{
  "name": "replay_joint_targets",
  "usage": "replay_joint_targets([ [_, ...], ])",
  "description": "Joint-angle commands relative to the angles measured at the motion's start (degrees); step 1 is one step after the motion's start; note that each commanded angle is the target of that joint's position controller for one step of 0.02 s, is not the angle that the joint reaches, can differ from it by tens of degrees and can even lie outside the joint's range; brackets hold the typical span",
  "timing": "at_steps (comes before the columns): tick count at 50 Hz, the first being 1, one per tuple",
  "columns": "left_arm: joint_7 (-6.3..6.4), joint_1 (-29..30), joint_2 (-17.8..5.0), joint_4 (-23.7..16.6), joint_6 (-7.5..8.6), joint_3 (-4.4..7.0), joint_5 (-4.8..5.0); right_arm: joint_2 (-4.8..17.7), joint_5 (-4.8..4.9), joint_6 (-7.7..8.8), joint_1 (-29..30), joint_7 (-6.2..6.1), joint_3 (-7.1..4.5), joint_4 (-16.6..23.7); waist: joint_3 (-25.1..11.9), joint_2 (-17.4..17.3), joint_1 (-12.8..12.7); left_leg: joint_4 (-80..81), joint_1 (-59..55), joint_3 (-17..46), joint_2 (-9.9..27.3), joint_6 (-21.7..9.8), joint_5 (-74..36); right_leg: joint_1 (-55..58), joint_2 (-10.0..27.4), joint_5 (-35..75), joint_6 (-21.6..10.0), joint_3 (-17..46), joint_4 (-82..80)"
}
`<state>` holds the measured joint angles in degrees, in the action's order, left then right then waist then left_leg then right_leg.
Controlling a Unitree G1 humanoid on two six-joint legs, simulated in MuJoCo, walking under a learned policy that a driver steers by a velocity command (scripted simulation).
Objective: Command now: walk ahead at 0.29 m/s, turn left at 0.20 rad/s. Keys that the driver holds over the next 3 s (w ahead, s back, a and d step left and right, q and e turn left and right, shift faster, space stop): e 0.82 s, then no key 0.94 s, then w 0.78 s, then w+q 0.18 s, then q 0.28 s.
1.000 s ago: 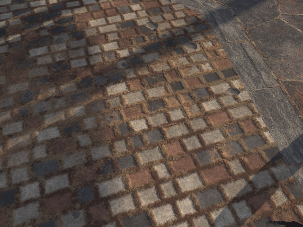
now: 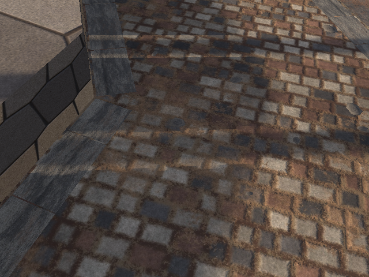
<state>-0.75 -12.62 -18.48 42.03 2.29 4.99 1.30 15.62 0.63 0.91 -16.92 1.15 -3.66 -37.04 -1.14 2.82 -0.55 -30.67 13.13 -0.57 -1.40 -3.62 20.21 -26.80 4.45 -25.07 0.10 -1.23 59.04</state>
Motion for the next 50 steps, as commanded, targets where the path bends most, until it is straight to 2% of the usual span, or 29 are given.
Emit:
replay_joint_targets([
  [1, -0.7, 7.3, -6.4, -5.5, 2.57, 1.16, -1.21, 7.5, -0.51, 2.12, -0.3, -0.82, -1.35, 2.8, 5.0, -11.0, 2.2, 18.5, -14.4, 19.2, 16.2, -9.7, -14.9, -23.7, 2.6, 8.7, 0.1, 2.8, 3.0],
  [3, -1.18, 4.1, -4.5, -3.1, 2.13, 0.65, -1.48, 7.8, -1.35, 1.97, 1.1, -1.81, -1.17, 2.6, 2.2, -10.0, 0.8, 17.1, -11.9, 9.9, 13.4, -7.4, -36.2, -16.8, 1.4, 14.6, 1.6, 0.8, 2.4],
  [4, -1.31, 3.5, -3.3, -2.5, 1.81, 0.22, -1.18, 7.7, -1.57, 1.87, 1.0, -2.19, -1.13, 2.1, 1.4, -8.7, 0.7, 17.0, -11.2, 6.5, 12.6, -6.7, -40.2, -14.9, 1.0, 16.8, 2.2, 0.3, 0.5],
  [8, -1.74, 8.7, 0.1, -3.6, 1.27, -1.52, -0.54, 8.0, -1.69, 1.57, 0.2, -3.06, -1.09, -0.1, 3.1, -8.6, 3.0, 17.4, -7.5, -1.8, 10.2, -3.9, -42.3, -7.0, -1.4, 26.7, 1.8, -0.9, -17.0],
  [10, -2.37, 10.1, -0.5, -4.6, 1.25, -1.46, -0.55, 9.1, -1.35, 1.44, -1.0, -3.3, -1.45, -1.4, 2.9, -8.9, 3.7, 16.2, -9.5, -2.0, 12.2, -4.1, -44.2, -5.7, -2.5, 27.4, 0.9, -1.2, -21.0],
  [13, -3.44, 9.3, -2.6, -5.7, 1.27, -0.65, -0.78, 10.1, -0.42, 0.61, 0.7, -3.79, -1.97, -1.8, 2.1, -8.8, 2.6, 10.8, -13.8, -1.9, 14.5, -4.4, -50.8, -5.9, -3.8, 22.0, -1.2, -1.7, -23.6],
  [15, -3.69, 4.6, -4.3, -5.4, 1.27, 0.26, -1.17, 10.5, 0.04, -0.12, 2.4, -4.44, -2.23, -1.2, -0.7, -9.3, 0.2, 2.6, -14.8, -2.2, 14.2, -3.5, -59.9, -0.7, -6.4, 18.0, -3.1, -3.4, -25.3],
  [16, -3.29, -0.6, -5.9, -4.3, 1.41, 1.19, -1.18, 10.1, 0.18, -0.4, 3.4, -4.66, -2.08, -0.8, -3.5, -7.8, -2.6, -5.8, -13.3, -3.7, 12.1, -1.9, -60.2, 6.4, -8.4, 21.5, -4.7, -4.0, -29.6],
  [17, -2.27, -5.5, -8.6, -4.1, 1.47, 2.12, -1.34, 9.6, -0.3, 0.0, 2.9, -4.65, -1.77, -0.2, -7.3, -3.9, -5.1, -18.4, -5.9, -5.0, 8.4, 1.4, -48.6, 18.1, -5.1, 36.0, -7.5, 2.1, -32.9],
  [18, -1.11, -7.0, -13.8, -5.0, 1.23, 2.81, -1.64, 4.0, -3.31, 0.71, -2.0, -3.87, -0.16, 1.6, -14.1, 10.6, -1.0, -39.8, 12.5, -5.1, -1.0, 5.7, 3.1, 36.0, 10.3, 64.1, -16.8, 22.3, -27.9],
  [19, -0.93, -6.6, -12.0, -6.0, 1.14, 2.0, -2.18, 5.3, -2.24, 1.33, -4.2, -2.77, 0.25, 1.2, -24.4, 11.2, -1.6, -53.5, 21.1, 6.8, -6.2, 7.7, 19.5, 42.5, 18.3, 54.2, -27.0, 41.9, -34.6],
  [20, -0.71, -2.8, -9.5, -7.5, 0.65, 1.72, -1.41, 9.6, -0.3, 1.46, -0.3, -2.08, -0.75, 1.4, -19.5, 4.1, -3.2, -54.4, 23.8, 9.8, -2.1, 6.9, 14.8, 37.5, 15.2, 41.6, -24.2, 35.6, -37.1],
  [21, -0.19, 0.4, -6.9, -7.9, 0.11, 0.96, -0.58, 9.5, -0.03, 1.14, 3.7, -2.12, -0.7, 2.6, -12.5, 0.0, -2.4, -51.1, 25.3, 8.6, -0.1, 6.5, 10.7, 30.4, 12.1, 32.2, -20.7, 29.9, -38.5],
  [22, 0.12, 2.4, -5.7, -8.4, -0.45, 0.45, -0.15, 8.9, -0.7, 0.5, 5.3, -2.54, -0.68, 2.7, -7.4, -4.1, -1.0, -46.2, 24.5, 7.7, 1.7, 6.4, 8.3, 22.3, 9.8, 26.5, -18.2, 26.6, -40.5],
  [24, 0.56, 5.5, -6.1, -9.1, -1.33, 0.6, -0.86, 7.8, -1.14, -0.88, 4.4, -2.88, -0.7, 2.7, -2.7, -1.3, 1.9, -35.3, 17.6, 6.3, 2.5, 6.6, 5.6, 10.4, 5.2, 20.2, -15.4, 22.1, -43.2],
  [25, 0.68, 6.2, -6.5, -9.3, -1.64, 0.9, -1.27, 6.1, -1.2, -1.06, 3.3, -2.98, -0.26, 2.3, -2.1, 0.9, 2.3, -30.2, 15.3, 4.9, 1.8, 7.1, 5.8, 7.7, 3.7, 21.9, -15.0, 20.3, -43.5],
  [27, 1.2, 5.3, -8.0, -9.3, -2.13, 1.64, -1.48, 5.1, -1.42, -0.92, 2.9, -3.39, 0.12, 1.6, -4.1, 2.7, 1.7, -23.6, 12.5, 4.3, 0.9, 8.2, 5.2, 7.1, 3.0, 25.3, -15.3, 19.4, -42.4],
  [29, 1.68, 5.4, -8.9, -9.5, -2.76, 2.11, -0.99, 5.2, -1.31, -0.86, 3.4, -3.35, 0.11, 1.4, -6.1, 3.3, 1.0, -18.9, 10.3, 4.7, 0.7, 8.5, 0.9, 6.9, 2.7, 20.2, -14.5, 20.2, -41.8],
  [33, 1.89, 5.9, -8.8, -10.2, -4.09, 2.12, -0.83, 6.0, -0.78, -0.28, 5.5, -2.67, -0.49, 2.1, -5.9, 5.3, -0.2, -11.9, 8.7, 5.0, -0.1, 7.9, -1.9, 6.7, 2.2, 9.9, -12.3, 24.7, -40.8],
  [36, 1.95, 6.6, -7.9, -10.6, -4.9, 1.81, -0.25, 5.7, -0.57, 0.84, 3.3, -2.03, -1.15, 1.4, -5.4, 6.1, 1.5, 1.9, 2.1, 3.6, -0.8, 5.6, -7.3, 6.2, 0.3, 8.6, -9.3, 26.2, -36.9],
  [37, 2.02, 5.1, -6.4, -10.4, -4.95, 1.35, -0.19, 7.8, -0.97, 1.01, 1.9, -2.22, -1.94, 1.3, -5.3, 3.9, 1.7, 7.0, -2.7, 6.7, 3.6, 3.7, -7.8, 3.1, -2.1, 4.9, -6.7, 24.6, -33.1],
  [38, 1.86, 3.8, -3.2, -11.1, -4.77, 0.54, -0.51, 13.1, -2.39, 0.64, 1.8, -2.7, -3.14, 2.0, -4.7, -8.4, 0.3, 12.2, -6.6, 20.3, 16.9, -2.2, -7.2, -5.1, -8.3, -4.2, -2.9, 16.0, -20.3],
  [39, 1.68, 4.6, -5.2, -12.7, -3.78, 1.28, -0.49, 14.6, -4.28, 0.45, 3.4, -2.43, -3.63, 1.9, -2.5, -21.3, -0.3, 16.0, -1.6, 32.8, 24.8, -10.2, -11.7, -11.0, -12.0, -10.2, -0.5, 8.1, -6.1],
  [40, 1.67, 2.9, -9.0, -11.0, -3.51, 2.54, -0.73, 10.9, -4.2, 0.75, 6.6, -2.7, -2.55, 3.8, -2.3, -15.4, -0.7, 15.3, -0.4, 29.8, 23.8, -11.0, -12.6, -10.2, -8.8, -7.0, 0.9, 10.4, 3.3],
  [41, 1.68, 1.3, -9.5, -9.3, -3.96, 3.08, -0.25, 8.4, -3.17, 0.75, 9.4, -3.05, -1.9, 4.2, -1.5, -11.6, -1.8, 13.8, 0.3, 22.9, 20.1, -8.3, -13.5, -9.9, -8.5, -3.3, 1.8, 9.6, 7.1],
  [42, 2.08, -0.1, -8.0, -7.8, -4.63, 2.8, -0.46, 7.3, -2.14, 0.69, 10.6, -3.23, -1.53, 4.5, -1.5, -9.6, -1.9, 12.6, -0.7, 18.3, 16.7, -6.4, -14.5, -9.8, -8.2, -0.5, 3.0, 8.8, 10.2],
  [43, 2.13, -0.4, -6.4, -7.6, -5.06, 2.34, -0.62, 6.7, -1.43, 0.59, 10.4, -3.33, -1.21, 4.3, -0.9, -9.5, -1.2, 12.0, -1.4, 15.9, 15.8, -6.5, -18.2, -10.6, -8.2, 1.2, 3.9, 8.7, 12.5],
  [45, 2.01, 1.6, -3.9, -8.5, -5.17, 1.37, -0.32, 6.6, -1.58, 0.09, 8.4, -3.49, -1.0, 3.5, -0.9, -10.1, 0.0, 11.7, -2.6, 11.3, 13.8, -7.1, -23.0, -9.3, -8.2, 2.6, 5.1, 6.5, 9.6],
  [50, 1.34, 5.7, -0.6, -10.2, -4.75, -0.66, -0.67, 8.7, -1.17, -0.81, 6.3, -3.21, -1.73, 1.9, -3.9, -14.2, 2.5, 9.3, -6.5, 9.2, 15.1, -8.6, -27.8, 1.0, -5.3, -1.9, 5.0, 2.8, -11.2],
])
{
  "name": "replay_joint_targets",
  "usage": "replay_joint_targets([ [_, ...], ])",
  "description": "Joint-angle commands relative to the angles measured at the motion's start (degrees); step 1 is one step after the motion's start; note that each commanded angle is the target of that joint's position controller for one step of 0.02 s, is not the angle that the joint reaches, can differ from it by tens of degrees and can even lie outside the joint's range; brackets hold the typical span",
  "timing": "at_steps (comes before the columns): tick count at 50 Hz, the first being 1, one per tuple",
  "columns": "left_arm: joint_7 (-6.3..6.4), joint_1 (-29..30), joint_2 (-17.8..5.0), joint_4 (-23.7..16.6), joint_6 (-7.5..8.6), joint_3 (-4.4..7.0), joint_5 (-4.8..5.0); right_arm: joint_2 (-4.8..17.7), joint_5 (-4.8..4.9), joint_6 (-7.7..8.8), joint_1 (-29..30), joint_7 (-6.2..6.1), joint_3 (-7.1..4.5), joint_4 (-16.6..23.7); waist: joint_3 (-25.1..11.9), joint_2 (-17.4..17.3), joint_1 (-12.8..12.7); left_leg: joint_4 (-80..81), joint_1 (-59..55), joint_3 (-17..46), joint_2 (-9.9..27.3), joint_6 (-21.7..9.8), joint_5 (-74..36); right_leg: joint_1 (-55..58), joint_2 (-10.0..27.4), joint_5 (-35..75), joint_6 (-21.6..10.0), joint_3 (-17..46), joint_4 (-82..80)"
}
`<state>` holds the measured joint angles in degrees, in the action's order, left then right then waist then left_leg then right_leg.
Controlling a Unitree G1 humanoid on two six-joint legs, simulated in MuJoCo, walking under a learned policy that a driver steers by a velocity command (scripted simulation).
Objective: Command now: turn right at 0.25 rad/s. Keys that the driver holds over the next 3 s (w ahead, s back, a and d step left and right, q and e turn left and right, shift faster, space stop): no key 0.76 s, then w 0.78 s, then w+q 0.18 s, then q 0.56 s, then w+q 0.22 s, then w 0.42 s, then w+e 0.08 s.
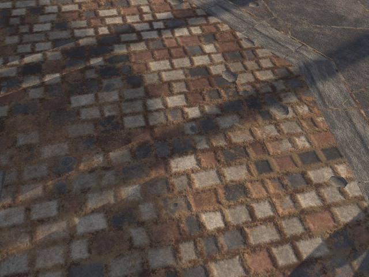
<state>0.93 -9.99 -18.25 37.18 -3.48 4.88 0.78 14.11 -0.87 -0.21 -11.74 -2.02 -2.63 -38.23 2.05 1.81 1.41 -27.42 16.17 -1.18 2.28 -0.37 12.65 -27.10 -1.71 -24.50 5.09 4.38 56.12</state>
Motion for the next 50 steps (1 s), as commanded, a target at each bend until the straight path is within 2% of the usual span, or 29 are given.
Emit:
replay_joint_targets([
  [1, -0.49, 3.0, -1.3, -5.3, 1.02, -0.49, -0.02, 10.6, 0.59, 0.19, 0.7, 0.17, -2.89, 2.7, -7.1, -13.9, 0.8, 5.8, -9.1, 10.2, 11.8, -12.2, -21.0, 3.7, 0.7, -2.4, -0.3, -3.9, -11.8],
  [3, -0.74, 1.0, -1.9, -4.1, 1.02, -0.28, 0.08, 10.7, 1.41, -0.03, 0.8, 0.48, -2.8, 2.0, -6.7, -13.7, -0.1, 4.1, -8.5, 10.4, 11.7, -11.8, -21.7, 8.7, 0.3, 3.8, -1.6, -5.5, -22.5],
  [4, -0.9, -1.1, -1.4, -3.0, 1.13, -0.35, -0.09, 10.1, 2.01, -0.08, 1.1, 0.56, -2.51, 1.6, -6.2, -12.9, -1.5, 2.8, -6.8, 9.6, 10.8, -10.5, -21.5, 13.3, -0.1, 11.2, -3.0, -6.4, -31.9],
  [5, -0.84, -1.6, -2.3, -2.7, 1.18, -0.32, -0.53, 9.1, 2.29, 0.31, -1.6, 0.66, -2.14, 0.4, -6.1, -11.1, -1.4, 2.0, -4.0, 8.8, 9.6, -7.5, -18.7, 18.8, 0.8, 17.7, -4.7, -4.3, -37.7],
  [6, -0.38, -2.5, -5.4, -3.3, 1.18, 0.03, -0.98, 7.2, 0.86, 1.0, -3.2, 1.0, -1.44, 0.3, -8.9, -4.1, -0.2, -2.7, 0.8, 5.8, 6.5, -3.0, -10.3, 26.4, 7.5, 29.5, -6.9, 3.8, -36.4],
  [7, 0.0, 1.1, -8.1, -3.6, 0.92, 0.26, -1.77, 3.8, -1.09, 2.01, -4.7, 1.61, -0.26, 1.0, -8.6, 9.0, 3.4, -3.8, 5.1, 0.4, 1.4, 1.5, 4.3, 25.1, 14.5, 37.8, -12.4, 9.9, -32.8],
  [8, -0.44, 2.9, -3.4, -4.0, 1.38, -0.78, -2.12, 5.5, -1.32, 2.04, -0.4, 1.21, -0.38, 1.2, -8.2, 8.5, 0.4, -1.9, 0.3, 1.5, 1.8, 3.2, 5.8, 18.2, 14.7, 29.7, -15.7, 10.4, -34.0],
  [9, -0.8, 4.0, -1.5, -3.8, 1.93, -1.38, -2.39, 6.8, -0.92, 1.96, 1.5, 1.18, -0.76, 1.1, -6.7, 6.4, 0.3, -0.7, -1.5, 1.3, 1.6, 3.6, 0.8, 17.2, 11.6, 22.8, -13.7, 8.3, -34.3],
  [10, -0.86, 3.5, -1.5, -3.2, 2.37, -1.34, -2.51, 6.7, -0.8, 1.8, 2.3, 1.07, -0.77, 0.7, -6.3, 5.9, -0.4, -0.6, -2.6, 0.9, 1.4, 3.7, -2.4, 16.5, 9.3, 18.7, -11.5, 6.6, -34.1],
  [11, -1.0, 3.0, -2.0, -3.1, 2.79, -1.37, -2.26, 7.5, -0.65, 1.44, 2.1, 0.92, -1.06, 0.2, -4.5, 5.3, -0.9, -0.5, -2.9, 0.9, 1.3, 3.6, -3.9, 15.1, 8.4, 18.1, -10.4, 6.0, -34.4],
  [13, -0.97, 2.0, -2.0, -2.3, 3.3, -1.61, -1.88, 7.2, -0.4, 1.25, 1.0, 0.87, -1.03, -0.4, -2.9, 4.0, -0.4, 0.6, -4.3, 1.2, 1.6, 3.4, -5.3, 13.6, 7.6, 18.3, -9.5, 5.5, -34.2],
  [22, -0.75, 1.5, -0.9, -0.3, 3.46, -1.98, -1.65, 6.7, -0.06, 1.21, -1.0, 0.28, -1.2, -4.5, -2.4, -0.3, -0.3, 1.9, -6.7, 1.1, 1.9, 3.7, -7.0, 13.6, 5.9, 18.9, -9.0, 3.9, -33.7],
  [38, -0.01, -1.5, -0.6, 7.8, 3.66, -1.74, -1.18, 6.6, 0.48, 0.62, -2.3, -0.86, -1.32, -11.6, -1.7, -1.2, -0.4, 2.5, -7.9, 0.4, 1.9, 3.4, -8.1, 14.3, 3.8, 21.0, -7.8, 1.1, -33.2],
  [39, 0.16, -2.7, -0.9, 8.9, 3.53, -1.63, -1.05, 6.2, 0.57, 0.51, -3.2, -0.91, -1.28, -12.5, -2.8, -0.6, -0.4, 1.8, -8.0, -1.0, 0.8, 3.3, -2.8, 14.9, 3.4, 14.7, -8.2, 0.9, -33.8],
  [40, 0.37, -3.4, -2.2, 9.5, 3.24, -1.13, -0.61, 6.1, 0.95, 0.43, -3.2, -0.98, -1.39, -13.0, -1.9, 0.5, -1.0, -0.8, -5.8, -3.1, -1.0, 2.9, 5.3, 14.5, 3.3, 3.0, -9.4, 1.7, -34.8],
  [41, 0.46, -4.4, -3.7, 9.8, 3.05, -0.61, -0.33, 5.6, 1.27, 0.56, -2.2, -1.01, -1.35, -12.8, 0.4, 2.6, -1.9, -4.2, -1.7, -4.4, -2.3, 2.3, 11.6, 13.2, 5.1, -10.7, -11.3, 5.0, -37.4],
  [42, 0.49, -5.9, -5.1, 10.0, 3.19, -0.22, -0.12, 5.1, 1.47, 1.04, -0.1, -0.94, -1.24, -11.8, 3.4, 5.4, -3.3, -8.8, 3.9, -4.7, -3.1, 1.8, 14.1, 12.6, 9.0, -20.6, -14.0, 11.3, -41.6],
  [43, 0.48, -7.0, -6.6, 10.3, 3.71, 0.19, 0.16, 4.4, 1.87, 1.89, 1.9, -0.66, -1.05, -10.6, 6.0, 8.4, -4.0, -13.4, 8.4, -3.4, -2.7, 0.6, 14.2, 12.4, 13.9, -25.1, -17.0, 18.7, -45.4],
  [44, 0.58, -7.6, -7.1, 10.7, 4.49, 0.39, 0.34, 4.5, 2.42, 2.93, 3.3, -0.19, -1.05, -9.6, 8.0, 9.9, -4.4, -17.6, 12.1, -0.1, -0.7, -0.9, 15.2, 12.3, 17.4, -24.1, -19.4, 24.1, -47.8],
  [45, 0.63, -7.5, -6.4, 10.8, 5.35, 0.28, 0.22, 5.0, 2.96, 3.93, 3.6, 0.43, -1.27, -9.3, 8.5, 10.1, -4.1, -20.4, 15.9, 2.2, 1.0, -2.3, 17.4, 14.8, 19.5, -20.3, -20.5, 26.3, -48.2],
  [46, 0.58, -6.8, -5.7, 10.7, 5.95, 0.14, 0.37, 5.4, 3.26, 4.79, 3.3, 1.11, -1.34, -9.2, 7.8, 9.3, -3.7, -19.8, 18.0, 3.3, 2.4, -3.5, 19.2, 17.9, 20.2, -16.0, -20.4, 25.7, -47.7],
  [47, 0.53, -5.3, -5.3, 10.3, 6.18, 0.09, 0.8, 5.6, 3.28, 5.52, 2.6, 1.75, -1.34, -9.5, 6.6, 7.5, -2.8, -15.9, 16.4, 3.3, 3.1, -4.4, 18.4, 19.2, 19.4, -11.6, -19.2, 22.7, -46.7],
  [48, 0.44, -3.0, -5.5, 9.9, 6.14, 0.13, 1.2, 5.3, 3.14, 6.01, 0.7, 2.23, -1.34, -10.7, 4.9, 5.9, -1.2, -9.6, 10.2, 1.6, 2.3, -4.8, 13.9, 17.6, 16.9, -6.7, -17.4, 17.7, -45.3],
  [49, 0.29, -0.3, -5.9, 9.5, 5.82, 0.18, 1.54, 4.8, 2.78, 6.27, -3.8, 2.52, -1.51, -13.1, 2.5, 4.6, 1.4, -2.6, -1.1, -1.6, -0.2, -4.4, 4.7, 12.7, 13.4, -2.3, -15.4, 11.8, -42.9],
  [50, 0.15, -0.2, -5.1, 9.6, 5.55, 0.02, 1.25, 4.9, 2.13, 6.17, -9.6, 2.62, -2.05, -16.3, 0.0, 3.1, 3.5, -0.5, -12.2, -4.1, -3.4, -2.8, -2.1, 7.5, 10.2, 0.2, -13.9, 7.6, -38.5],
])
Over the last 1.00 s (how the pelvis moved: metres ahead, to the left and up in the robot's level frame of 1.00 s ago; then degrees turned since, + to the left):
0.19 0.04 0.01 -27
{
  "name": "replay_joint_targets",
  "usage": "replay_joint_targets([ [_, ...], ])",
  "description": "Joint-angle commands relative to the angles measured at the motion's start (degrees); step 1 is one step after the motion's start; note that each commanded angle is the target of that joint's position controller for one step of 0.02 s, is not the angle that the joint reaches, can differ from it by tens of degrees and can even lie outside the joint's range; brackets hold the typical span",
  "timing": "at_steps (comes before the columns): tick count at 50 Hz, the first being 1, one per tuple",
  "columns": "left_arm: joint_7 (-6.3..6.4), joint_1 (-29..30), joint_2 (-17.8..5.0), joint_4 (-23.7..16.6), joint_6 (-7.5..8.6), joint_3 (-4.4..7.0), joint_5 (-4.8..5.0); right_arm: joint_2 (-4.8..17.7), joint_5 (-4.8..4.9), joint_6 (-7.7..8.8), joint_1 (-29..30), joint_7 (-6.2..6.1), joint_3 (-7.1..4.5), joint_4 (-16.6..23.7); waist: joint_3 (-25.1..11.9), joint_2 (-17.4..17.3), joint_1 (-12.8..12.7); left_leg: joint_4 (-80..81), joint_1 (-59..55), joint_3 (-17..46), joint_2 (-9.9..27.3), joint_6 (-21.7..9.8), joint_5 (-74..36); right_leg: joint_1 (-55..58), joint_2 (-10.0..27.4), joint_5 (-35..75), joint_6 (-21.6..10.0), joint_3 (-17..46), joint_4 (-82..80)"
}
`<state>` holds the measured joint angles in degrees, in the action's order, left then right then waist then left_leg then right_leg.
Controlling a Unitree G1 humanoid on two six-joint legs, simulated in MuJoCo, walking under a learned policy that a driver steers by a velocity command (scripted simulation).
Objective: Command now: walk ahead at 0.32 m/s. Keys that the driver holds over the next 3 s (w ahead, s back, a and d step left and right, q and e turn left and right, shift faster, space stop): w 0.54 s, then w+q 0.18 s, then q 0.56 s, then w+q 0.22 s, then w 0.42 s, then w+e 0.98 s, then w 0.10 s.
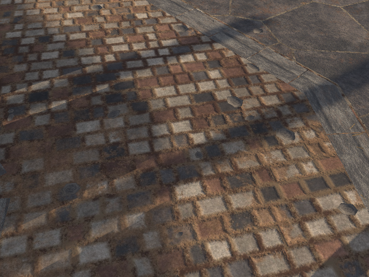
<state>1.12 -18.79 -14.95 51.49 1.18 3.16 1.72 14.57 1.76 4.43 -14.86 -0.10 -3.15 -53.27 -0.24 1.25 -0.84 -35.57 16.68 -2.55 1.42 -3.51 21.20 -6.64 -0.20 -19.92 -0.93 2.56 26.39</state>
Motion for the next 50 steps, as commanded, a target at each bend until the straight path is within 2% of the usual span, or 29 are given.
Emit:
replay_joint_targets([
  [1, -0.14, 9.0, -5.9, -4.9, 1.04, 0.97, -0.35, 5.5, -0.79, 1.28, -12.1, 0.64, -2.17, -3.3, 0.6, -0.1, 7.8, 8.8, -20.7, 0.9, -1.0, 0.5, -9.7, -18.1, 5.2, -0.9, -5.6, 4.9, 0.1],
  [2, -0.3, 9.6, -1.4, -6.3, 1.54, -0.39, -1.39, 10.3, -0.85, 1.24, -18.2, 0.1, -3.13, -3.6, -1.4, -15.3, 9.2, 18.9, -26.5, 22.2, 12.5, -4.1, -0.5, -27.0, -1.2, -3.5, -0.7, -3.1, 21.5],
  [3, -0.06, 9.4, -3.1, -8.0, 2.63, 0.3, -0.05, 12.3, -1.46, 1.82, -19.2, 0.96, -2.92, -3.4, -1.0, -20.2, 8.1, 26.7, -26.4, 43.1, 21.2, -11.7, 8.5, -35.5, -4.1, -13.2, -0.3, 0.7, 34.0],
  [4, -0.25, 8.5, -5.6, -7.4, 3.5, 0.87, 1.18, 9.5, -1.39, 2.35, -13.1, 0.97, -1.89, -1.8, 4.1, -12.2, 5.4, 27.1, -23.2, 40.9, 21.5, -12.1, 13.6, -40.1, 0.6, -9.7, -1.5, 4.0, 40.3],
  [5, -0.7, 8.2, -6.3, -6.6, 4.11, 0.98, 1.42, 7.2, -1.33, 2.55, -9.1, 0.94, -1.24, -0.5, 6.7, -8.8, 4.1, 27.2, -21.3, 34.1, 18.8, -10.0, 12.3, -41.5, 3.2, -3.0, -2.7, 3.4, 41.0],
  [6, -0.8, 8.3, -6.0, -5.9, 4.46, 1.11, 0.83, 7.2, -1.6, 2.55, -6.7, 1.09, -0.98, 0.3, 6.7, -6.6, 3.2, 27.7, -20.4, 28.7, 16.5, -8.2, 6.7, -41.0, 4.8, 2.0, -3.2, 2.5, 39.5],
  [8, -1.43, 9.5, -5.9, -5.6, 4.35, 1.54, -0.35, 4.6, -1.87, 2.09, -7.1, 1.17, 0.07, 0.0, 5.8, -6.7, 3.0, 27.9, -19.6, 19.1, 12.6, -5.6, -8.3, -37.8, 6.7, 8.4, -2.8, 1.0, 35.2],
  [11, -2.11, 11.8, -3.3, -5.9, 3.53, 1.09, -0.87, 5.0, -1.83, 1.41, -11.2, 0.51, 0.32, -1.4, 4.8, -6.3, 3.5, 27.7, -20.1, 11.9, 10.5, -6.1, -25.2, -37.8, 6.1, 13.1, -0.5, -2.1, 30.5],
  [15, -2.44, 21.3, -1.2, -9.3, 3.58, -0.03, -0.58, 6.6, -1.96, 0.75, -11.7, -0.71, 0.32, -1.5, 6.9, -5.6, 5.1, 30.5, -15.1, 6.9, 8.6, -5.7, -26.3, -33.3, 4.2, 21.7, 1.2, -4.4, 14.5],
  [18, -3.13, 26.1, -1.4, -10.8, 3.88, -0.36, -0.24, 7.0, -1.44, 0.7, -14.3, -1.01, 0.18, -2.7, 8.7, -5.8, 6.0, 31.6, -15.8, 6.1, 9.8, -6.2, -25.0, -30.6, 2.9, 25.2, 0.6, -5.0, 7.2],
  [21, -4.02, 28.6, -2.5, -12.2, 4.47, -0.36, -0.06, 7.4, -0.95, 0.27, -14.6, -1.1, -0.34, -3.5, 9.2, -5.9, 4.8, 29.1, -21.3, 5.6, 12.4, -5.9, -30.2, -30.5, 2.5, 23.3, -1.7, -4.0, 3.3],
  [23, -4.26, 25.9, -4.5, -11.8, 4.75, 0.4, -0.16, 8.6, -1.14, -0.2, -13.3, -1.19, -0.93, -3.2, 5.8, -7.0, 2.1, 23.5, -25.0, 5.1, 13.4, -5.0, -45.0, -25.4, 0.7, 19.5, -3.7, -4.9, 2.6],
  [24, -4.03, 21.8, -6.1, -10.7, 4.68, 1.19, -0.18, 9.4, -1.38, -0.63, -12.7, -1.24, -1.28, -2.9, 2.2, -8.4, -0.3, 18.0, -26.2, 4.8, 13.2, -4.4, -56.0, -19.6, -1.2, 17.2, -4.8, -6.1, 3.3],
  [25, -3.59, 12.6, -8.3, -8.0, 4.5, 2.48, -0.04, 9.3, -1.72, -1.28, -11.6, -1.2, -1.26, -2.6, -3.5, -8.8, -4.9, 7.5, -24.5, 3.1, 11.4, -3.2, -63.2, -8.3, -3.0, 17.3, -6.6, -7.4, 2.6],
  [26, -2.91, 1.8, -10.7, -5.1, 4.15, 3.49, -0.39, 8.4, -2.1, -1.43, -10.9, -1.16, -0.73, -1.6, -10.5, -7.7, -9.4, -6.7, -13.1, 2.8, 9.6, -1.7, -55.2, 10.0, 2.0, 17.3, -9.4, -1.9, 4.8],
  [27, -2.64, -6.6, -16.0, -3.2, 3.93, 4.77, -1.79, 0.6, -2.19, -0.5, -18.3, -0.2, 1.53, -0.6, -21.2, 6.5, -6.6, -31.6, 11.7, 2.0, -0.7, 2.4, -22.2, 34.5, 18.6, 4.6, -19.8, 26.2, 2.6],
  [28, -2.65, -5.8, -11.1, -2.5, 3.79, 3.27, -1.48, 1.3, -0.79, 1.22, -17.8, 0.22, 1.6, -2.2, -24.7, 9.3, -6.9, -41.8, 18.9, 11.0, -4.9, 1.6, 10.4, 34.2, 23.2, -3.2, -20.9, 42.5, -8.7],
  [29, -2.54, 0.3, -8.1, -3.0, 3.95, 2.25, -0.98, 6.8, 1.27, 2.23, -10.8, 0.39, -0.11, 0.5, -12.5, 7.3, -6.1, -44.9, 24.3, 11.4, -1.2, 0.4, 8.0, 24.1, 21.1, -4.9, -16.9, 33.4, -11.0],
  [30, -2.47, 5.7, -6.3, -3.8, 4.27, 1.65, -0.98, 7.9, 1.82, 2.56, -6.3, 0.03, -0.4, 1.9, -5.7, 3.1, -4.0, -42.4, 23.3, 9.6, 2.3, -0.2, 2.2, 13.5, 19.3, -0.3, -14.6, 24.3, -12.9],
  [31, -2.74, 9.1, -4.4, -3.8, 4.82, 1.1, -1.36, 7.2, 1.16, 2.24, -4.6, -0.54, -0.73, 2.1, -1.6, 0.1, -1.8, -38.5, 20.9, 8.7, 4.5, 0.0, -1.7, 5.0, 17.0, 5.4, -12.8, 17.6, -15.1],
  [32, -2.93, 11.0, -3.1, -3.5, 5.5, 0.71, -2.0, 6.1, 0.48, 1.27, -6.1, -0.95, -1.09, 1.6, -0.5, 1.8, 0.6, -35.3, 16.6, 9.2, 6.4, 0.2, -4.4, -0.3, 14.6, 8.9, -11.1, 11.8, -16.8],
  [34, -3.19, 11.3, -2.8, -2.1, 6.08, 0.8, -2.28, 2.9, 0.27, -0.55, -9.0, -1.05, -0.79, 0.9, 0.5, 3.1, 2.4, -33.4, 12.7, 9.0, 7.3, 0.7, -5.6, -6.3, 13.1, 11.6, -11.0, 6.1, -19.5],
  [37, -2.45, 10.2, -5.1, -0.3, 6.62, 1.2, -2.73, 3.5, -0.2, -1.73, -4.6, -1.47, -1.16, 3.6, 4.2, 2.1, 2.8, -28.3, 17.9, 9.7, 7.6, 2.2, -11.2, -8.6, 13.0, 19.5, -11.5, -0.3, -21.5],
  [39, -1.58, 10.5, -6.1, -0.2, 6.4, 1.17, -3.12, 3.8, -0.91, -1.29, -1.5, -1.1, -1.21, 5.5, 4.7, 1.5, 2.8, -19.6, 17.9, 8.3, 6.5, 3.1, -17.9, -8.3, 11.4, 32.6, -10.7, -6.0, -19.8],
  [41, -0.59, 10.3, -7.4, -0.4, 5.78, 1.2, -2.89, 2.3, -1.44, -0.71, 2.9, -0.01, -0.54, 7.2, 3.9, 1.2, 1.4, -9.5, 14.5, 4.0, 5.2, 3.4, -25.3, -7.9, 9.6, 38.5, -9.3, -10.8, -17.9],
  [45, 0.87, 6.6, -9.9, 0.6, 3.53, 1.62, -1.47, 2.7, -1.45, -1.17, 8.0, 1.93, -0.38, 11.0, 1.6, 1.0, -0.9, -1.3, 15.4, 1.6, 3.5, 2.8, -25.7, 2.6, 13.1, 42.7, -8.7, -11.2, -12.4],
  [48, 1.63, 7.8, -11.3, -0.2, 1.35, 2.37, -0.36, 5.9, -1.79, -1.58, 5.7, 3.15, -1.66, 12.9, -0.7, 2.5, 1.5, 1.0, 12.6, -0.2, 0.7, 0.1, -16.3, 7.7, 15.0, 50.5, -6.7, -11.3, -2.8],
  [49, 1.91, 8.6, -11.2, -0.8, 0.62, 2.48, -0.28, 7.7, -1.67, -1.41, 1.1, 3.35, -2.62, 12.3, -2.9, 1.9, 3.9, 3.6, 7.4, -1.1, -1.2, -1.3, -16.1, 7.4, 14.0, 51.9, -5.4, -11.8, 4.6],
  [50, 1.93, 8.1, -10.1, -1.4, 0.09, 2.13, -0.54, 10.5, -1.68, -1.1, -5.1, 2.89, -4.04, 10.9, -6.1, -1.1, 6.7, 9.2, -1.4, -0.7, -3.3, -3.2, -24.1, 4.8, 10.3, 46.9, -2.7, -13.2, 16.3],
])
Over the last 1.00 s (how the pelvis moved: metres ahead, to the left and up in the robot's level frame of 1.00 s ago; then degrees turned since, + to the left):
0.05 0.00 0.00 -2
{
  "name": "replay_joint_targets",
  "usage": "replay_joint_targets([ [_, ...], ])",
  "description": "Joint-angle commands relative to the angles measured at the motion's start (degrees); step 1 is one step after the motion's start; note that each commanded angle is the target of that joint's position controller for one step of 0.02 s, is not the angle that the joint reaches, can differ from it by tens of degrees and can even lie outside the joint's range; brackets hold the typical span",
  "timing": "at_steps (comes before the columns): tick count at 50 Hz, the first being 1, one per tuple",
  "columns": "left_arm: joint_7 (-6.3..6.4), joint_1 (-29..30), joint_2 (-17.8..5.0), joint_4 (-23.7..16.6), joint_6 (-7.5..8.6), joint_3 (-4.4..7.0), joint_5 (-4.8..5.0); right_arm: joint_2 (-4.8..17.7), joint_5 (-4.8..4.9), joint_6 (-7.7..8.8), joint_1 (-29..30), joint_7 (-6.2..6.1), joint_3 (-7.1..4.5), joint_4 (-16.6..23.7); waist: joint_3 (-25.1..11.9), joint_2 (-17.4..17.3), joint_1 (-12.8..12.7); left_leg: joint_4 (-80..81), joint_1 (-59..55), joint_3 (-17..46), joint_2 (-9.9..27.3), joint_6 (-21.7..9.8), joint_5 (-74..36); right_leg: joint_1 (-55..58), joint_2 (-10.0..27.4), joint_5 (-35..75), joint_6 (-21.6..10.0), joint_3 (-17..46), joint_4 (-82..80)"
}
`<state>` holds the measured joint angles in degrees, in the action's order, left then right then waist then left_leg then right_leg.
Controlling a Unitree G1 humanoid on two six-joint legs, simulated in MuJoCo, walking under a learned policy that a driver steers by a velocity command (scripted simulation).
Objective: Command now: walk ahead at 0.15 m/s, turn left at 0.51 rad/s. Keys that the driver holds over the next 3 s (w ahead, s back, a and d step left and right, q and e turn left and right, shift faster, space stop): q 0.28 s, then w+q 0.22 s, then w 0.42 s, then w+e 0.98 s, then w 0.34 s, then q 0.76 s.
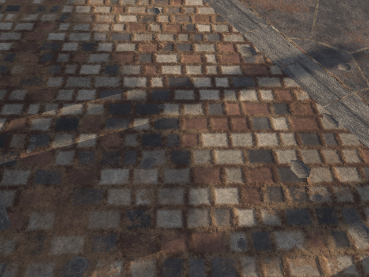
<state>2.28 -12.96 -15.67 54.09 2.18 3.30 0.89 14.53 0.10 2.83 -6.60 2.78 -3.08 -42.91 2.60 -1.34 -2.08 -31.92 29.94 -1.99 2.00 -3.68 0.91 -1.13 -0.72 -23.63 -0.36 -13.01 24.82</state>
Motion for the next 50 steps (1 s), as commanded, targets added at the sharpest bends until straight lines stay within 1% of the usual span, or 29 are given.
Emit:
replay_joint_targets([
  [1, 0.24, -0.8, -6.1, -5.5, -0.66, 0.71, -1.97, 16.2, -0.28, 0.23, -15.4, -1.48, -5.39, 1.2, -14.2, -9.6, 6.5, 3.9, -28.4, 14.2, 7.3, -7.3, -30.6, -13.7, 5.7, 23.7, 0.6, 1.5, 35.4],
  [2, -0.92, -5.9, -2.4, -7.1, 0.1, -0.69, -2.61, 18.8, -1.48, 0.14, -11.8, -1.82, -5.24, 4.1, -22.9, -17.2, 1.2, 5.7, -43.9, 40.5, 20.9, -21.7, -38.4, -32.7, -6.1, -17.5, 3.6, 9.8, 55.1],
  [3, -1.88, -3.4, -7.6, -6.1, 0.69, 0.38, -1.4, 14.2, -1.12, -0.3, -11.1, -1.46, -4.29, 5.7, -27.2, -6.9, 5.1, 8.8, -41.9, 38.1, 18.8, -20.4, -27.5, -34.2, -2.4, -14.5, 2.2, 19.7, 57.8],
  [4, -1.94, 1.1, -8.2, -7.7, 0.61, 0.64, 0.28, 11.7, -0.78, -0.38, -7.1, -1.55, -3.56, 6.8, -20.6, -3.5, 4.5, 9.9, -35.8, 31.0, 16.0, -17.2, -19.0, -36.5, -0.5, -9.4, 1.2, 19.0, 56.1],
  [5, -1.23, 2.6, -7.1, -7.4, 0.1, 0.66, -0.15, 10.2, 0.14, -0.74, -4.5, -1.82, -3.24, 6.8, -13.9, 2.1, 2.9, 11.5, -27.7, 25.8, 12.8, -13.6, -12.2, -36.7, 1.9, -5.4, 1.5, 18.2, 50.8],
  [6, -0.44, 3.4, -8.0, -7.5, -0.7, 1.08, -0.76, 9.1, 0.5, -1.11, -2.9, -2.33, -2.85, 7.3, -11.0, 1.1, 2.0, 12.8, -21.5, 23.6, 11.1, -12.0, -7.5, -34.8, 3.3, -3.0, 1.6, 18.3, 46.0],
  [8, -0.15, 2.6, -7.3, -7.7, -1.74, 1.17, -1.18, 9.6, -0.72, -1.61, -2.1, -2.78, -3.02, 8.1, -9.5, -2.6, 0.4, 14.6, -14.6, 21.7, 7.7, -11.0, -4.8, -29.4, 2.1, 0.2, 2.2, 17.3, 40.6],
  [11, 0.51, 2.8, -5.8, -7.9, -1.89, 0.79, -1.23, 11.2, -0.48, -1.82, -3.5, -3.79, -3.73, 8.8, -11.1, -3.7, 0.9, 13.9, -15.3, 21.5, 7.1, -11.1, -6.4, -28.9, 1.0, 1.8, 4.0, 17.7, 32.6],
  [14, 0.75, 4.9, -6.0, -8.6, -2.2, 0.85, -1.08, 11.6, -0.04, -2.74, -3.2, -4.72, -3.9, 9.6, -11.4, -4.6, 1.8, 14.0, -14.8, 23.5, 6.2, -9.9, 3.8, -28.7, 0.7, 5.0, 5.1, 18.8, 27.5],
  [17, 0.12, 6.6, -6.5, -9.8, -1.5, 1.02, -0.81, 11.5, 0.23, -3.27, -2.5, -5.15, -3.79, 10.3, -10.3, -7.8, 2.4, 16.8, -12.7, 26.9, 4.7, -8.7, 24.9, -26.9, 0.0, 6.5, 4.7, 18.2, 21.0],
  [20, -0.8, 6.5, -6.9, -10.3, 0.25, 1.2, -0.37, 11.3, 0.3, -3.39, -3.6, -5.02, -3.76, 10.4, -9.6, -9.1, 2.7, 16.8, -12.3, 29.7, 4.7, -8.4, 30.4, -22.4, -0.9, 4.2, 3.3, 17.4, 14.4],
  [22, -1.39, 3.3, -6.8, -9.6, 1.4, 1.5, 0.16, 10.8, 0.62, -3.58, -3.2, -4.91, -3.51, 10.6, -8.6, -8.6, 0.7, 15.5, -9.5, 30.5, 3.4, -7.3, 33.6, -15.4, -1.1, 5.4, 1.4, 16.3, 6.5],
  [23, -1.5, -0.1, -7.0, -8.4, 1.8, 1.86, 0.31, 10.0, 0.82, -3.77, -2.3, -4.96, -3.21, 10.9, -7.4, -7.6, -1.4, 13.6, -5.5, 29.4, 1.4, -5.6, 35.4, -9.2, -0.3, 8.2, 0.0, 15.8, 0.0],
  [24, -1.26, -5.2, -9.7, -7.1, 2.06, 2.77, -0.18, 7.6, 1.01, -3.73, -2.0, -4.96, -2.53, 11.3, -7.4, -2.6, -3.2, 4.3, 2.6, 24.9, -2.2, -2.4, 37.1, -0.5, 7.1, 4.8, -2.6, 21.6, -4.9],
  [25, -0.94, -8.3, -13.3, -6.7, 1.81, 3.32, -1.23, 2.7, 1.2, -3.39, -4.1, -4.69, -1.38, 11.6, -8.3, 9.3, -1.8, -14.0, 11.7, 12.2, -9.7, 0.9, 33.9, 5.3, 19.6, -7.7, -7.1, 37.0, -9.3],
  [26, -1.78, -6.2, -15.8, -7.3, 2.33, 3.98, -3.0, 6.7, 1.05, -2.09, -0.7, -4.26, -2.11, 15.0, -1.9, 15.7, -1.0, -20.7, 21.5, 12.2, -7.2, 0.9, 29.7, -0.9, 24.7, -18.9, -12.7, 52.2, -15.2],
  [27, -1.55, -2.3, -12.2, -9.0, 2.83, 3.26, -2.3, 9.6, 0.72, -1.53, -1.1, -4.01, -2.83, 13.9, 1.3, 12.3, 0.1, -25.0, 22.3, 13.8, -4.7, 1.2, 24.1, -2.5, 22.8, -19.4, -12.3, 48.3, -15.4],
  [28, -1.23, -0.8, -9.3, -9.2, 2.98, 2.5, -1.24, 9.8, 0.42, -1.36, -3.2, -3.7, -3.09, 12.1, 1.5, 10.7, 0.8, -26.5, 21.7, 13.3, -4.5, 1.9, 19.6, -1.9, 19.4, -14.5, -10.0, 42.3, -15.0],
  [30, -1.17, -2.7, -7.9, -8.5, 3.02, 1.8, -0.76, 7.7, 0.11, -0.82, -4.5, -3.14, -2.63, 10.5, 1.2, 9.2, 0.4, -28.6, 19.9, 11.7, -3.6, 3.0, 14.0, -1.7, 15.9, -5.9, -8.3, 34.4, -15.6],
  [32, -1.33, -5.7, -7.4, -7.5, 3.4, 1.51, -1.09, 5.9, 0.5, -0.05, -2.6, -2.79, -2.1, 10.8, 1.3, 8.2, -0.7, -28.6, 18.9, 9.5, -3.0, 3.5, 9.3, -2.1, 14.3, 1.8, -8.5, 28.8, -16.4],
  [38, -1.61, -10.6, -8.9, -5.7, 2.68, 1.25, -0.3, 2.7, 0.89, 1.09, 7.0, -1.52, -0.34, 14.4, 2.5, 9.5, -4.4, -10.9, 11.8, 1.9, 0.6, 5.2, 2.1, -2.7, 13.0, 15.3, -8.9, 20.3, -16.9],
  [42, -2.1, -13.5, -10.8, -4.5, 1.92, 1.5, 0.58, 3.3, 1.69, 1.67, 9.8, -0.33, -0.3, 15.4, 3.8, 10.0, -5.1, -1.9, 4.3, -0.6, -1.0, 3.5, 5.7, -2.1, 15.1, 18.8, -9.1, 19.8, -15.1],
  [44, -2.12, -13.3, -11.7, -4.0, 1.4, 1.82, 0.98, 4.9, 1.8, 1.88, 7.7, -0.13, -0.9, 15.3, 2.9, 11.0, -2.5, 1.7, -1.0, -0.8, -2.1, 1.2, 7.7, -0.4, 16.7, 28.0, -8.5, 20.0, -12.1],
  [45, -1.99, -12.2, -12.2, -4.0, 1.22, 1.93, 1.17, 6.2, 1.62, 1.89, 3.2, -0.34, -1.7, 14.1, 0.1, 10.7, 0.9, 4.3, -8.4, -1.7, -3.4, -0.4, 6.5, -0.4, 16.0, 39.2, -7.5, 18.2, -7.1],
  [46, -1.9, -12.1, -11.5, -4.1, 1.25, 1.71, 1.13, 8.7, 1.4, 1.7, -5.0, -0.85, -3.09, 11.4, -5.5, 8.7, 5.1, 6.1, -20.3, -2.0, -4.3, -2.3, 5.2, -2.3, 13.3, 47.9, -6.0, 14.9, 2.7],
  [47, -1.98, -11.2, -9.1, -5.5, 1.7, 0.69, 0.09, 11.6, 0.63, 1.31, -15.5, -1.72, -4.16, 9.4, -14.0, 5.0, 10.0, 3.4, -39.2, 6.7, 3.9, -5.3, 6.0, -14.3, 11.2, 38.3, -4.1, 13.8, 18.1],
  [48, -2.22, -15.0, -1.6, -8.1, 2.93, -1.75, -0.72, 17.6, -0.28, 0.92, -20.3, -2.13, -5.16, 8.4, -22.9, -12.8, 8.5, 8.2, -56.9, 33.8, 20.8, -13.5, 15.1, -36.3, 1.5, 3.0, -0.1, 11.7, 40.2],
  [49, -2.35, -13.1, -6.4, -7.1, 4.1, -0.35, 0.88, 12.6, -0.54, 0.94, -21.3, -2.15, -3.91, 7.9, -24.1, -10.9, 10.0, 13.8, -52.9, 42.0, 22.3, -14.4, 19.4, -40.9, 1.6, -7.9, -0.5, 20.2, 48.6],
  [50, -2.54, -8.8, -9.4, -8.8, 4.32, 0.79, 2.3, 10.1, -0.28, 1.17, -17.4, -2.09, -2.8, 7.3, -14.4, -9.0, 8.7, 14.4, -45.6, 31.9, 20.2, -11.8, 17.0, -44.7, 4.4, -3.9, -1.1, 19.8, 50.6],
])
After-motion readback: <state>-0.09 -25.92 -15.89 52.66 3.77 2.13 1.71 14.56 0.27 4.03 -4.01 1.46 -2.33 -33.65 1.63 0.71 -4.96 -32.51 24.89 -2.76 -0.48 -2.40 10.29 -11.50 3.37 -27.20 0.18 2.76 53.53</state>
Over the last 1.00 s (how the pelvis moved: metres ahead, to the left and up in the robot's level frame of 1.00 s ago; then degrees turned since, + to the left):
0.49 0.02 -0.01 11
